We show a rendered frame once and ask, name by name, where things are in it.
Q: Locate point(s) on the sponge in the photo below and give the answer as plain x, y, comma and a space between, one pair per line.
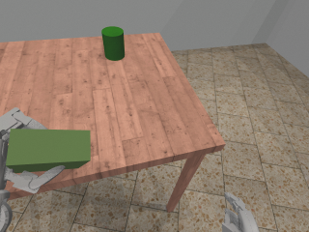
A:
36, 150

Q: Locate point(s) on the left robot forearm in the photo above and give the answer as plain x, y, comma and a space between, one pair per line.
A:
6, 213

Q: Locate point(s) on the table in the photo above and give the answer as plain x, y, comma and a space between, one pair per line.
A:
141, 111

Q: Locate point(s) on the robot right hand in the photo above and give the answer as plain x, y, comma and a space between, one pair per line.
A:
244, 221

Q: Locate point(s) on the robot left hand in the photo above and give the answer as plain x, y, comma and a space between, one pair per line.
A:
15, 119

